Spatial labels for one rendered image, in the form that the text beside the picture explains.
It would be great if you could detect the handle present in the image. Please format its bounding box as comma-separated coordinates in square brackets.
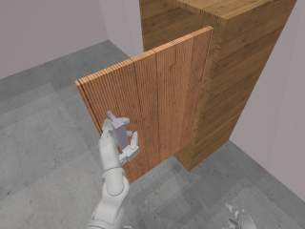
[107, 110, 130, 151]

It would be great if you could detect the robot right hand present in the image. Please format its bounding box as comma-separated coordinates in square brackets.
[222, 201, 256, 229]

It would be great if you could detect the cupboard door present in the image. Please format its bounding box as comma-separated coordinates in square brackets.
[74, 26, 214, 184]

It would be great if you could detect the left robot forearm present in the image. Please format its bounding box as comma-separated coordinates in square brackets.
[86, 167, 132, 229]

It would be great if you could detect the robot left hand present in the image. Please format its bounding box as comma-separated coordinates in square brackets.
[98, 117, 140, 173]

